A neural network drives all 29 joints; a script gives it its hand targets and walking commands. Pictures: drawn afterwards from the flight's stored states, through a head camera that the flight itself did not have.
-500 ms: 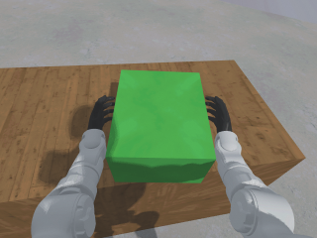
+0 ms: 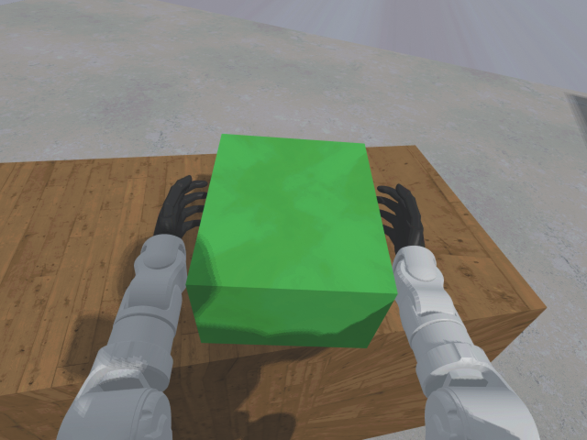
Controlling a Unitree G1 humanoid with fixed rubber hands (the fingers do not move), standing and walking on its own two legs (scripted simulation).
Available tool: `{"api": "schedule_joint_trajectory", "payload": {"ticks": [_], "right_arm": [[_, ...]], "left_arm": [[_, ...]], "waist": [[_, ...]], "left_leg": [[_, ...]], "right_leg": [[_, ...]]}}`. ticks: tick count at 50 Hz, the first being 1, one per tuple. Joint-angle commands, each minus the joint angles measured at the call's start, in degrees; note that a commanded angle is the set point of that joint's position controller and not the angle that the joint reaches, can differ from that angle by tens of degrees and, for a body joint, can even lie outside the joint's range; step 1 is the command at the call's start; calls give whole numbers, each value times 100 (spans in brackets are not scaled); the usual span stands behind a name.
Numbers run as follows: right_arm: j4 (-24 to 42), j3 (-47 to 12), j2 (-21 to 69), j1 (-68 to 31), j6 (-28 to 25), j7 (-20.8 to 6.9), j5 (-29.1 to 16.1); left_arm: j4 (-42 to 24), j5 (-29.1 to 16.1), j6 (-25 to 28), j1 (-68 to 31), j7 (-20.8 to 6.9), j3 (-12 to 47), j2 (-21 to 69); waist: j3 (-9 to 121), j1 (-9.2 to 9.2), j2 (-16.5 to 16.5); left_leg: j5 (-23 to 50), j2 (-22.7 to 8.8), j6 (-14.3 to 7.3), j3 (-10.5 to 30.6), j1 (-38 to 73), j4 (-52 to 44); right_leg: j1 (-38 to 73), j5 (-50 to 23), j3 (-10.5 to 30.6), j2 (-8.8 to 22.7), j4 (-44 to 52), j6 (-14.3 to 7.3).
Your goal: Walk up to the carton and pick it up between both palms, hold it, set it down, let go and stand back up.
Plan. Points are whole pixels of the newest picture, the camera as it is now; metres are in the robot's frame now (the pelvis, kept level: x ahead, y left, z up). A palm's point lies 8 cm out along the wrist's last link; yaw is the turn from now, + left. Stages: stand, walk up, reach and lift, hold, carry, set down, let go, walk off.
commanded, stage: reach and lift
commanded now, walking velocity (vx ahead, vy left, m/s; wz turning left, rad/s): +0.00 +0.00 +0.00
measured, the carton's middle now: (289, 234) +0.42 +0.01 +0.07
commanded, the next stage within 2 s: hold in 1.34 s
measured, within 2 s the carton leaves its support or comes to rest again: neither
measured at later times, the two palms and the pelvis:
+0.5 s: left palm (161, 232) +0.34 +0.17 +0.15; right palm (425, 253) +0.33 -0.16 +0.14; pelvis -0.02 +0.01 +0.00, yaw +0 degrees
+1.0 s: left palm (157, 228) +0.34 +0.18 +0.15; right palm (423, 242) +0.34 -0.16 +0.15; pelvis -0.01 +0.00 +0.00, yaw +1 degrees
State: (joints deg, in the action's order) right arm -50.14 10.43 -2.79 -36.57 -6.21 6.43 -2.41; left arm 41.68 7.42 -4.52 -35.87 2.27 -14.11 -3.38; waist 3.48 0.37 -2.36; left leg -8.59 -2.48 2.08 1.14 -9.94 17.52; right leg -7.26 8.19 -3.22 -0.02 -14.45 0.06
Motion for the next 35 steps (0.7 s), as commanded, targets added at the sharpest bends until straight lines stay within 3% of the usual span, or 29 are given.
{"api": "schedule_joint_trajectory", "payload": {"ticks": [1, 7, 13, 17, 23, 28, 35], "right_arm": [[1678, -2180, 3152, -3545, -79, -728, -24], [2573, -2676, 2900, -3103, 292, -573, -439], [3151, -2696, 2716, -3109, 673, -534, -593], [3167, -2470, 2669, -3322, 842, -604, -511], [2904, -2168, 2679, -3729, 984, -725, -352], [2782, -2100, 2685, -3883, 1031, -748, -351], [2954, -2272, 2744, -3771, 1070, -659, -511]], "left_arm": [[-1580, -77, -174, -3129, -979, 2045, 3607], [-2727, -191, -951, -2502, -1097, 2563, 3611], [-3405, -304, -1535, -2461, -1118, 2856, 3543], [-3338, -265, -1789, -2621, -1149, 2721, 3488], [-2897, -14, -2076, -2756, -1185, 2190, 3354], [-2788, 139, -2237, -2778, -1178, 1919, 3257], [-3173, 115, -2317, -2742, -1174, 2056, 3264]], "waist": [[2376, 48, 209], [1969, 231, 372], [1625, 362, 483], [1456, 390, 419], [1297, 252, 232], [1393, 184, 213], [1563, 286, 348]], "left_leg": [[2323, 447, 122, -237, 1248, 242], [2678, 463, 231, -119, 1716, 334], [2041, 488, 254, -129, 1677, 209], [1173, 492, 156, -235, 1396, -1], [259, 466, -41, -406, 1021, -271], [328, 439, -99, -450, 1078, -271], [910, 451, -57, -392, 1313, -102]], "right_leg": [[1212, -2153, -57, -185, -152, 270], [1070, -2003, -133, -267, -59, 228], [724, -1165, -203, -284, 78, 142], [617, -527, -226, -242, 142, 138], [703, 124, -197, -202, 172, 155], [826, 64, -176, -230, 138, 155], [939, -471, -196, -282, 76, 153]]}}
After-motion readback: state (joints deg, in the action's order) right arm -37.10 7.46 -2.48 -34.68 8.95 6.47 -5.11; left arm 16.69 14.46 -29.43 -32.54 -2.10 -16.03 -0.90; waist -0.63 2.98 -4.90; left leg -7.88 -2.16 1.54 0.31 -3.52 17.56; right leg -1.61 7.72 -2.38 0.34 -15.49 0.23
